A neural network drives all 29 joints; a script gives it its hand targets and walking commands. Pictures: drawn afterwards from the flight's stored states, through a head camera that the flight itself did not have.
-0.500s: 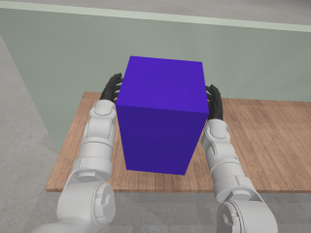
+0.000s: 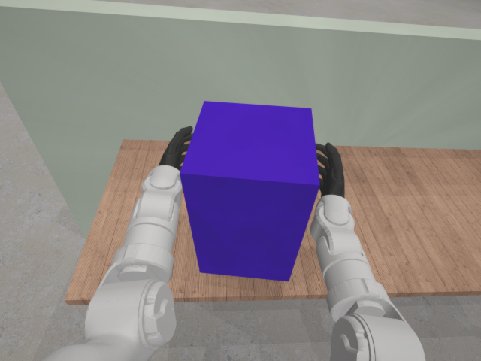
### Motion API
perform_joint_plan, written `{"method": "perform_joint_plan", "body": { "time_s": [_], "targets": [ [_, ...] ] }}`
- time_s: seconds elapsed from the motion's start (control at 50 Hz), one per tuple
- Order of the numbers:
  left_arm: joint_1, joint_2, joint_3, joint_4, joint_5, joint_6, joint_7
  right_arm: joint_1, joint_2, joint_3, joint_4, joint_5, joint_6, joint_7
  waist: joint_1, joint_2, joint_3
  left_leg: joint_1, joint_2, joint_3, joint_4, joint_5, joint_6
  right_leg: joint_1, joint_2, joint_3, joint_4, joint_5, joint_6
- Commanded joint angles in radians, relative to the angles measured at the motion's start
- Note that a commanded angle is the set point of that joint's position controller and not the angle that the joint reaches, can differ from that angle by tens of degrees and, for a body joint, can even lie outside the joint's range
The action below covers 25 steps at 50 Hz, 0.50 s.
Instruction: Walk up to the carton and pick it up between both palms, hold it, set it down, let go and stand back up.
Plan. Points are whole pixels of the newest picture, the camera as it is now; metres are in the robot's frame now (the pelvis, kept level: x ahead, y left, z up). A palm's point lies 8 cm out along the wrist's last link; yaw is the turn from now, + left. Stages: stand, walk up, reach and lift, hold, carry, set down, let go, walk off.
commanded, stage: set down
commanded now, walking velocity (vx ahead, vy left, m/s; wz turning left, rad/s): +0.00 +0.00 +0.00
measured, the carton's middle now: (250, 198) +0.40 -0.05 +0.06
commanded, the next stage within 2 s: none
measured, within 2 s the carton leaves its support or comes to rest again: neither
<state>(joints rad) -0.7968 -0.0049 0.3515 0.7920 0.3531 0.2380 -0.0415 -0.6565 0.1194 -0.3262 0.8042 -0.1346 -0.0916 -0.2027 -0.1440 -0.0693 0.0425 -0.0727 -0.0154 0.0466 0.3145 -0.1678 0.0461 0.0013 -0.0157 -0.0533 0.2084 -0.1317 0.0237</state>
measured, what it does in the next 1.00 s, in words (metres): stands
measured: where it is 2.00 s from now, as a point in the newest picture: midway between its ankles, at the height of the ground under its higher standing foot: outside the picture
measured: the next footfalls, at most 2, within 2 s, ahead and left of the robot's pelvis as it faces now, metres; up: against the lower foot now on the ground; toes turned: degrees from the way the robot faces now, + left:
none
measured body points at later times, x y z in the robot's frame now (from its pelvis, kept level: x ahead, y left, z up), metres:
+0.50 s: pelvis +0.01 +0.00 +0.00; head +0.02 +0.03 +0.45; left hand +0.45 +0.08 +0.09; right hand +0.37 -0.19 +0.09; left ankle +0.01 +0.08 -0.75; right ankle -0.01 -0.13 -0.75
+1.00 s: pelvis +0.01 +0.00 +0.00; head +0.04 +0.02 +0.45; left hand +0.45 +0.08 +0.06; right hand +0.37 -0.19 +0.06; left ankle +0.01 +0.08 -0.75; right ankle -0.01 -0.13 -0.75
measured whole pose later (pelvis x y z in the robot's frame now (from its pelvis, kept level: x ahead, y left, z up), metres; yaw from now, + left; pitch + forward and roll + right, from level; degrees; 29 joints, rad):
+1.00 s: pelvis +0.01 +0.00 +0.00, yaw -1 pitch +5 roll -1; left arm -0.85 0.04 0.42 1.10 0.39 -0.02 -0.06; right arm -0.63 0.21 -0.54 0.91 -0.33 -0.29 -0.21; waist -0.13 -0.04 -0.02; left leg -0.25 0.00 0.07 0.33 -0.16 0.04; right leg -0.18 -0.01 -0.06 0.22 -0.12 0.01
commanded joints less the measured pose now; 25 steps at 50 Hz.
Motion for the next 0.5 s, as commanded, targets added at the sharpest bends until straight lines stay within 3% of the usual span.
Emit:
{"method": "perform_joint_plan", "body": {
  "time_s": [0.0, 0.48],
  "targets": [
    [-0.565, -0.589, -0.295, -0.067, -0.06, -0.085, -0.16, -0.654, 0.497, 0.326, -0.176, -0.029, -0.074, 0.12, -0.01, 0.085, -0.471, 0.136, 0.006, 0.016, -0.007, 0.276, -0.073, 0.13, 0.041, -0.053, 0.052, 0.386, 0.02],
    [-0.589, -0.548, -0.199, 0.11, -0.016, -0.199, -0.169, -0.603, 0.551, 0.193, -0.076, -0.162, -0.142, 0.118, -0.005, 0.106, -0.523, 0.075, 0.021, 0.036, -0.004, 0.28, -0.084, 0.075, 0.04, -0.057, 0.055, 0.399, 0.015]
  ]
}}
